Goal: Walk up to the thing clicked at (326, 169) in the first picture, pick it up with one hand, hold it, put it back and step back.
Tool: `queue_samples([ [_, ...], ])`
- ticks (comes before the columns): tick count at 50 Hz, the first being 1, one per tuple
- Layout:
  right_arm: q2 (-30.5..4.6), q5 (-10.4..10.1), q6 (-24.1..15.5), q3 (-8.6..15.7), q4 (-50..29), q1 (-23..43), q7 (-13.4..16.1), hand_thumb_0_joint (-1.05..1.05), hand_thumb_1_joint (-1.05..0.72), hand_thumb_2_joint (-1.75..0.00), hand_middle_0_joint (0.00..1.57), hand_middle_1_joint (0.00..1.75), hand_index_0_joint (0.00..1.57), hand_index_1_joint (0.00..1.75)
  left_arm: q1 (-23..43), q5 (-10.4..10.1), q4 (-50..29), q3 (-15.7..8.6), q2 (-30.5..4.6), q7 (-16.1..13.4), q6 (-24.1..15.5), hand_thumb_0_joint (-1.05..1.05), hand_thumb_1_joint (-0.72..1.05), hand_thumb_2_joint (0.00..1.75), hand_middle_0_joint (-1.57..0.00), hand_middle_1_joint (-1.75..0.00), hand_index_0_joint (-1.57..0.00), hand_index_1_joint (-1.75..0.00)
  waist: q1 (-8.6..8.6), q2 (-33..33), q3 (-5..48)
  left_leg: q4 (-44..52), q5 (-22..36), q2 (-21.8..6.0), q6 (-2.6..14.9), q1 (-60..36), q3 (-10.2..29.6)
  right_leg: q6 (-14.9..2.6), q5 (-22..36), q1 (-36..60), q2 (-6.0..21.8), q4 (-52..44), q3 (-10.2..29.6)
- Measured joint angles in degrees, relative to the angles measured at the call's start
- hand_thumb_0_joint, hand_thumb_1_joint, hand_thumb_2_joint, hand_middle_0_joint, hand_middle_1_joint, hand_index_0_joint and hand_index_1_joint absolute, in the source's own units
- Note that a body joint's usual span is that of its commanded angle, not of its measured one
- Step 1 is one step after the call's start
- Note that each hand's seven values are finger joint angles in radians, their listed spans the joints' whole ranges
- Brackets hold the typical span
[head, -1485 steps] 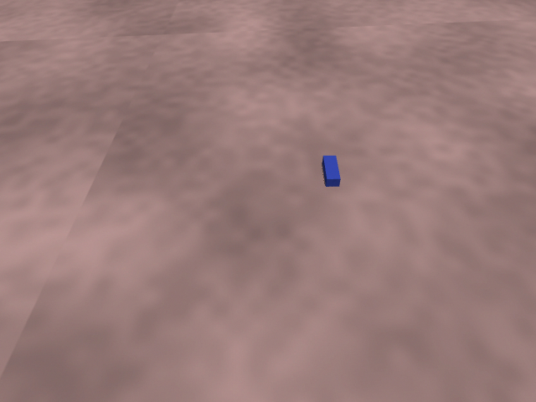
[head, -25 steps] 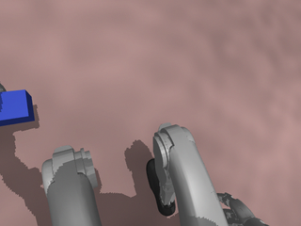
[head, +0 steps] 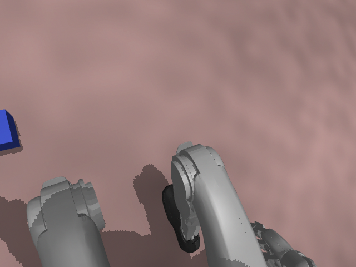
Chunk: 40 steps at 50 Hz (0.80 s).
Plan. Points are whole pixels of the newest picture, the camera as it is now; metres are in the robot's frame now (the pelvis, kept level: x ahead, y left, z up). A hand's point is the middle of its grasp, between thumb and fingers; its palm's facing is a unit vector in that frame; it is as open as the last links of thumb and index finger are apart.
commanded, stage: rest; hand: left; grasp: from above
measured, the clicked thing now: out of the picture +0.43 +0.37 -0.24
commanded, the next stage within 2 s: open in 0.72 s
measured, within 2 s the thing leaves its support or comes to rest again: rests again in 0.44 s
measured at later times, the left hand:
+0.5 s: hand out of the picture +0.42 +0.36 -0.23, palm faces -0.43 -0.12 -0.89, open 10.3 cm
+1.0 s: hand out of the picture +0.42 +0.36 -0.24, palm faces -0.45 -0.12 -0.89, open 10.4 cm
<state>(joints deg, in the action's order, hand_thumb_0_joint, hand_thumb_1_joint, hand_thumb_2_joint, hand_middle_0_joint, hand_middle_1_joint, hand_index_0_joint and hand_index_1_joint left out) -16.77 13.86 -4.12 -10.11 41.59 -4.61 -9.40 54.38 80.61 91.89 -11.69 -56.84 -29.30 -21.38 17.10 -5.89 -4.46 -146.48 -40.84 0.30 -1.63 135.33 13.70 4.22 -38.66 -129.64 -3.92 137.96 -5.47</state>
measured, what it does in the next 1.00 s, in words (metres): stands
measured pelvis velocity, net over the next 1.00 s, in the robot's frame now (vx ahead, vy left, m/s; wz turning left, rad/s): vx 0.00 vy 0.01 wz -0.05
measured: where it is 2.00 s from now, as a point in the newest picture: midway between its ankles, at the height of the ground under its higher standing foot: (142, 250)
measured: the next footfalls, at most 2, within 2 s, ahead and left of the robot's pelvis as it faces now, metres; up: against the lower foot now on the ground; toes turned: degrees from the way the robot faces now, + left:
none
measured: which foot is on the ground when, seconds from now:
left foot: down 0.00-1.00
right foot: down 0.00-1.00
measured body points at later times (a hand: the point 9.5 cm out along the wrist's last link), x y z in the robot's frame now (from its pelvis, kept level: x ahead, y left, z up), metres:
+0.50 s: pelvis +0.00 +0.01 -0.01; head +0.25 +0.14 +0.34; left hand +0.44 +0.36 -0.18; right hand +0.08 -0.26 -0.07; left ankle +0.06 +0.13 -0.26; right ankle +0.11 -0.13 -0.26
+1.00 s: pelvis +0.00 +0.01 -0.01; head +0.25 +0.15 +0.34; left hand +0.44 +0.36 -0.18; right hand +0.07 -0.25 -0.06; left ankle +0.06 +0.13 -0.26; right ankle +0.11 -0.13 -0.26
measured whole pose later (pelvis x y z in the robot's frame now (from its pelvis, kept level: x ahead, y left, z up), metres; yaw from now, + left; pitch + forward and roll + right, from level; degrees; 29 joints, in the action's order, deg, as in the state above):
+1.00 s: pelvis +0.00 +0.01 -0.01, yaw -3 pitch +25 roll -15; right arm -18.5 17.1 -9.2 -16.4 39.8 -2.9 -12.2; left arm 55.0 80.1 98.6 -8.4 -61.5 -35.3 -20.3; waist 19.1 -8.4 -6.8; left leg -149.1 -41.6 -0.1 -0.5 134.7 16.1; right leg 4.6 -38.3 -127.7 -4.9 137.8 -7.5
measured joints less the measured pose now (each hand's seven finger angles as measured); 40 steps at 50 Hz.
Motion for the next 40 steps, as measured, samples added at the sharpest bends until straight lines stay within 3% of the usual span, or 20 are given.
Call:
queue_samples([
  [7,-0.5,1.0,-0.8,-1.2,-0.1,0.5,0.0,0.0,-0.9,-0.9,0.21,0.3,0.2,0.3,0.1,1.0,2.0,0.6,-1.2,-2.3,-0.1,0.0,-0.03,0.53,-0.62,-0.66,-0.64,-0.64,0.57,-1.1,-0.2,-0.8,-0.2,-0.2,0.12,-0.1,0.5,0.13,0.2,0.2,-0.4,0.2,-0.4],
  [16,-0.5,1.9,-2.7,-2.7,0.2,1.1,-1.0,0.0,-0.9,-0.9,0.21,0.3,0.2,0.3,0.8,0.5,4.3,2.2,-1.6,-4.4,1.5,0.0,-0.03,0.52,-0.63,-0.64,-0.65,-0.62,1.26,-1.7,-0.5,-1.7,-0.7,-0.2,0.5,-0.2,1.0,-0.12,-0.1,0.7,-0.5,0.5,-0.8],
  [26,-0.7,2.4,-4.3,-3.9,-1.2,1.8,-2.3,0.0,-0.9,-0.9,0.21,0.3,0.2,0.3,1.0,-0.1,5.2,1.5,-2.9,-4.8,2.4,0.0,-0.02,0.51,-0.63,-0.63,-0.66,-0.61,1.99,-1.8,-1.4,-2.3,-0.7,-0.1,0.91,0.0,1.5,0.15,-0.1,1.1,-0.6,0.4,-1.3],
  [40,-1.6,2.8,-4.6,-5.3,-1.8,1.4,-2.8,0.0,-0.9,-0.9,0.21,0.3,0.2,0.3,0.8,-0.7,5.9,2.5,-4.3,-5.0,1.4,0.0,-0.03,0.51,-0.64,-0.62,-0.67,-0.6,2.13,-2.3,-2.3,-2.5,-0.9,-0.2,1.14,-0.5,2.0,0.22,0.0,1.9,-0.8,0.1,-1.7],
])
